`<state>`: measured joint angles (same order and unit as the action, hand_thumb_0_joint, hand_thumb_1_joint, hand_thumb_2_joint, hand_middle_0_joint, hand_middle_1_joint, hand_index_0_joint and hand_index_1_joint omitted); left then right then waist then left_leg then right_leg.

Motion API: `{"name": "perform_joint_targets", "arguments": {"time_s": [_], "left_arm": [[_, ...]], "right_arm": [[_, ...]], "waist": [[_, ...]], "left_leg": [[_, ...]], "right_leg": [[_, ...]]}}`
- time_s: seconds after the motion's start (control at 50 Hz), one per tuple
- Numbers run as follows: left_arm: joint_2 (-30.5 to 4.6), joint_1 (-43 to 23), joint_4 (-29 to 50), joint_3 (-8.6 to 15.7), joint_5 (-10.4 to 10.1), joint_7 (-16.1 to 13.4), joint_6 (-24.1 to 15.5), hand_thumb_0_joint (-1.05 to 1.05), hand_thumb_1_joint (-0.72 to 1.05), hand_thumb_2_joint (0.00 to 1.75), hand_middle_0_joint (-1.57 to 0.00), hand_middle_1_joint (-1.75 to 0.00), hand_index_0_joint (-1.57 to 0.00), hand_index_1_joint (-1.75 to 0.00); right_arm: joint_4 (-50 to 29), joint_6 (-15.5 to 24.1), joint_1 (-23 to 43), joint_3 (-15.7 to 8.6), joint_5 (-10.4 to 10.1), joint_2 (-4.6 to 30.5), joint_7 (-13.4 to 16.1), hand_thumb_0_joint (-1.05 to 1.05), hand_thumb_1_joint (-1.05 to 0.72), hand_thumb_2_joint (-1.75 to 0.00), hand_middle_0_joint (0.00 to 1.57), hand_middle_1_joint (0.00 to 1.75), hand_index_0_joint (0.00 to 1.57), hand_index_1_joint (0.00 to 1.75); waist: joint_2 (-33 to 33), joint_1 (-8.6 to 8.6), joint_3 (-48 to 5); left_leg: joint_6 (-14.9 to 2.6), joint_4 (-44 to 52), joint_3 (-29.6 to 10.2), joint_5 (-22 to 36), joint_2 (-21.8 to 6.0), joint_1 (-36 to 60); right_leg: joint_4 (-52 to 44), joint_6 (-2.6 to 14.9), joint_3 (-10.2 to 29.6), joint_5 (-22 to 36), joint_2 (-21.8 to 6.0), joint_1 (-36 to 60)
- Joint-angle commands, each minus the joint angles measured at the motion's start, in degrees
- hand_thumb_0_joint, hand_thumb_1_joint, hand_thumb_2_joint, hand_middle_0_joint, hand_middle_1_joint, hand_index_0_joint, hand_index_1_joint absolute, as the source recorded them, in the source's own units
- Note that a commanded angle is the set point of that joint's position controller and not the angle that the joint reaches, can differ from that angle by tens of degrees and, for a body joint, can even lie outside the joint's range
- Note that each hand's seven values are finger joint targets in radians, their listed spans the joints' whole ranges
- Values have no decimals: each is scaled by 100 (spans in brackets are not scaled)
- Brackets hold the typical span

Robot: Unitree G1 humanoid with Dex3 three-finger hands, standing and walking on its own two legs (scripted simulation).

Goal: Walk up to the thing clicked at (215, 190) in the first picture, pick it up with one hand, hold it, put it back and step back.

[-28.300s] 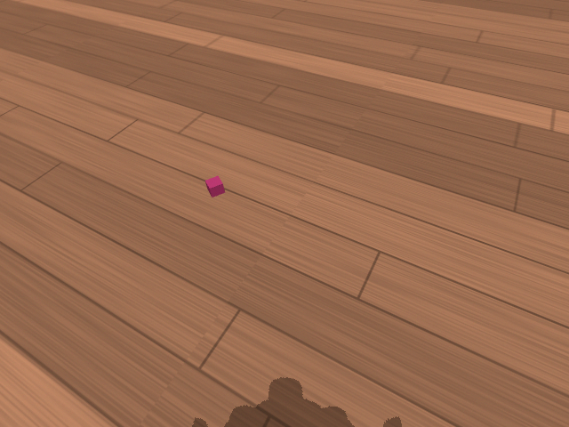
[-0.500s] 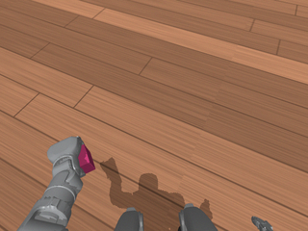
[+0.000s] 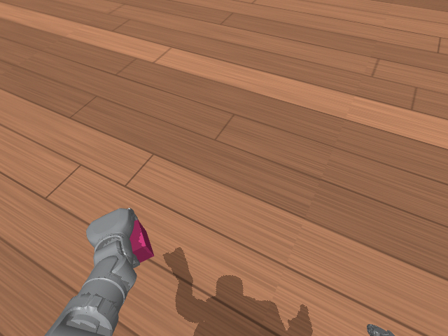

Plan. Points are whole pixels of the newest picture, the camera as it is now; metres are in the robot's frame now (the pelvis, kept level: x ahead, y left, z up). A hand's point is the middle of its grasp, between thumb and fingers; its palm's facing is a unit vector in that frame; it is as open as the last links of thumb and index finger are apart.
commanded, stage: hold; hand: left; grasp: from above
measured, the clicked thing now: (130, 244) +0.34 +0.23 -0.10
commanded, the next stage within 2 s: crouch in 1.88 s
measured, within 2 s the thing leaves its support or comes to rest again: neither
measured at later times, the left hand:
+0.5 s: hand (118, 247) +0.31 +0.23 -0.03, palm faces -0.36 -0.21 -0.91, open 9.5 cm
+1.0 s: hand (113, 252) +0.29 +0.22 -0.01, palm faces -0.36 -0.21 -0.91, open 9.5 cm
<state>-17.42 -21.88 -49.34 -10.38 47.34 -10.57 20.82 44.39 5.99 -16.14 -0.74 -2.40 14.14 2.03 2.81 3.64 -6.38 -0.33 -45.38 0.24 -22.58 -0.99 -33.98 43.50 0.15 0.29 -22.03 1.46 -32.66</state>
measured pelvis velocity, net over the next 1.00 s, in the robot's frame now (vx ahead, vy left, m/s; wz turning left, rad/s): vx -0.01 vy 0.00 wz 0.00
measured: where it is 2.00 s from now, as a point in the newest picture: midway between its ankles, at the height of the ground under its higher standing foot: outside the picture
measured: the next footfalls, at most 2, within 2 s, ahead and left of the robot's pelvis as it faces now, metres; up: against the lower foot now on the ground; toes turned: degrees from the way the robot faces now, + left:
none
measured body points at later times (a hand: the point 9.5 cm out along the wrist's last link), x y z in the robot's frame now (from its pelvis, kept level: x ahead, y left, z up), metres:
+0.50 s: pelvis +0.00 +0.00 +0.02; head +0.01 -0.02 +0.47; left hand +0.32 +0.23 +0.02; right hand +0.11 -0.25 -0.10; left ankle -0.01 +0.11 -0.71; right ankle -0.01 -0.12 -0.71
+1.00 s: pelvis -0.01 +0.00 +0.02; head -0.01 -0.02 +0.47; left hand +0.30 +0.23 +0.04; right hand +0.13 -0.24 -0.09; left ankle -0.01 +0.11 -0.71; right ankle -0.01 -0.12 -0.71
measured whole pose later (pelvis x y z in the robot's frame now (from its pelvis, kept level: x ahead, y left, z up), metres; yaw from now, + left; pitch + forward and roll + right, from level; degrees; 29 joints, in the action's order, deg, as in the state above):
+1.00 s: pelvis -0.01 +0.00 +0.02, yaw +0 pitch +3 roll +0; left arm -16.5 -17.1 -37.8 -15.1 48.2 -4.0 26.1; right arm 41.4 4.7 -12.6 0.7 -3.5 14.9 1.0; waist 3.6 0.4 -3.0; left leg -0.6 -31.9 1.1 -15.8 -0.1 -19.0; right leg 31.5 -0.1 1.2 -15.9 0.6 -18.5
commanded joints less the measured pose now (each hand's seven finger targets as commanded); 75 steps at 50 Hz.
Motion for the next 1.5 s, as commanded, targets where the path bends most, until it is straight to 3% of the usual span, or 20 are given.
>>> {"name": "perform_joint_targets", "arguments": {"time_s": [0.0, 0.08, 0.12, 0.18, 0.2, 0.32, 0.56, 0.84, 0.92, 0.94, 1.02, 1.1, 1.16, 1.26, 1.34, 1.38, 1.42, 1.48], "left_arm": [[-1056, -1645, 1016, 249, 222, -157, 21, 0, 56, 52, -88, -67, -93, -63], [-1139, -1806, 1258, 251, 265, -119, 54, 0, 54, 51, -87, -66, -91, -61], [-962, -1619, 1131, 151, 260, -75, 86, 0, 55, 54, -88, -66, -92, -62], [-1070, -1641, 1271, 199, 275, -20, 117, 0, 55, 49, -87, -68, -92, -63], [-940, -1607, 1258, 127, 246, 4, 134, 0, 56, 53, -88, -68, -92, -63], [-1027, -1622, 1532, 99, 290, 83, 248, 0, 58, 53, -89, -69, -93, -64], [-930, -1676, 1922, -41, 282, 258, 369, 0, 65, 56, -92, -75, -97, -69], [-974, -1630, 2168, -72, 258, 373, 475, 0, 67, 61, -92, -81, -98, -74], [-1054, -1497, 2259, -28, 298, 439, 510, 0, 67, 59, -92, -79, -98, -73], [-942, -1393, 2205, -91, 310, 454, 540, 0, 66, 59, -92, -77, -98, -72], [-956, -1453, 2328, -113, 311, 507, 594, 0, 68, 61, -92, -79, -98, -73], [-1106, -1406, 2553, -39, 341, 622, 600, 0, 68, 60, -92, -79, -98, -73], [-1029, -1273, 2578, -82, 346, 684, 673, 0, 68, 61, -92, -80, -98, -74], [-1158, -1230, 2853, -47, 355, 816, 666, 0, 70, 60, -94, -79, -99, -73], [-1077, -1193, 2862, -108, 383, 925, 667, 0, 68, 59, -91, -80, -97, -74], [-1161, -1176, 2762, -27, 387, 955, 647, 0, 68, 60, -90, -81, -97, -75], [-1000, -1116, 2792, -191, 398, 1015, 624, 0, 68, 60, -92, -80, -98, -74], [-1242, -1249, 2968, -11, 402, 1056, 557, 0, 68, 60, -91, -81, -97, -74]], "right_arm": [[-552, 158, -70, -270, -30, 827, -16, 0, -88, -89, 20, 30, 20, 30], [-605, 136, 18, -279, -41, 847, -40, 0, -88, -89, 20, 30, 20, 30], [-623, 123, 39, -272, -33, 850, -53, 0, -88, -89, 20, 30, 20, 30], [-656, 109, 84, -275, -25, 856, -72, 0, -88, -89, 20, 30, 20, 30], [-707, 97, 135, -266, -34, 849, -78, 0, -88, -89, 20, 30, 20, 30], [-805, 62, 302, -243, -61, 853, -101, 0, -88, -89, 20, 30, 20, 30], [-980, 70, 580, -157, -100, 812, -101, 0, -88, -89, 20, 30, 20, 30], [-1042, 146, 781, -99, -121, 807, -94, 0, -88, -89, 20, 30, 20, 30], [-1065, 145, 859, -88, -140, 784, -83, 0, -88, -89, 20, 30, 20, 30], [-1072, 145, 853, -78, -138, 766, -89, 0, -88, -89, 20, 30, 20, 30], [-1059, 148, 882, -81, -141, 791, -89, 0, -88, -89, 20, 30, 20, 30], [-1135, 136, 968, -70, -149, 768, -78, 0, -88, -89, 20, 30, 20, 30], [-1158, 124, 1001, -57, -161, 755, -73, 0, -88, -89, 20, 30, 20, 30], [-1229, 106, 1065, -56, -164, 767, -54, 0, -88, -89, 20, 30, 20, 30], [-1237, 87, 1032, -49, -167, 750, -41, 0, -88, -89, 20, 30, 20, 30], [-1226, 82, 1021, -47, -170, 759, -30, 0, -88, -89, 20, 30, 20, 30], [-1272, 69, 1025, -61, -175, 755, -36, 0, -88, -89, 20, 30, 20, 30], [-1269, 47, 1015, -73, -165, 747, -27, 0, -88, -89, 20, 30, 20, 30]], "waist": [[23, -40, -1599], [33, -72, -1596], [-197, -34, -1488], [-146, -119, -1502], [-253, -141, -1392], [-190, -172, -1373], [-128, -259, -1024], [-183, -331, -858], [-222, -378, -968], [-340, -339, -949], [-167, -332, -923], [-118, -415, -928], [-237, -402, -917], [-160, -442, -922], [-272, -393, -937], [-311, -403, -894], [-294, -364, -881], [-266, -428, -1068]], "left_leg": [[-8, 628, -38, 2300, 168, 1240], [-10, 745, -20, 2331, 175, 1401], [-37, 775, -43, 2413, 161, 1477], [-39, 837, -32, 2471, 175, 1498], [-38, 874, -11, 2348, 191, 1472], [-50, 1049, 32, 2291, 213, 1659], [-16, 1502, -10, 1700, 182, 1815], [-6, 1763, -35, 1578, 154, 1976], [-39, 1729, 39, 1767, 208, 2076], [-55, 1712, 35, 1812, 206, 2085], [-10, 1821, -8, 1905, 148, 2184], [-34, 1851, 47, 1827, 206, 2204], [-64, 1830, 78, 1915, 223, 2250], [-34, 1928, 47, 1977, 195, 2358], [-81, 1877, 72, 2231, 203, 2448], [-74, 1894, 64, 2254, 200, 2424], [-86, 1887, 90, 2327, 207, 2475], [-102, 1851, 94, 2569, 216, 2591]], "right_leg": [[-595, 48, 4, 2142, 124, 983], [-702, 41, 28, 2204, 106, 1132], [-748, 17, 17, 2299, 110, 1152], [-829, 13, 39, 2380, 94, 1307], [-875, -10, 54, 2338, 72, 1374], [-1046, -14, 67, 2330, 50, 1545], [-1386, 42, 70, 1602, 59, 1631], [-1610, 52, 41, 1409, 62, 1755], [-1654, 7, 55, 1629, 20, 1887], [-1668, -13, 64, 1706, 19, 1877], [-1631, 50, 35, 1709, 71, 1865], [-1742, 27, 43, 1655, 25, 1986], [-1784, -18, 67, 1802, 11, 1985], [-1777, 26, 20, 1775, 46, 2052], [-1777, -15, 46, 2125, 29, 2083], [-1781, -7, 33, 2108, 41, 2085], [-1781, -8, 44, 2223, 30, 2076], [-1771, -40, 34, 2504, 14, 2212]]}}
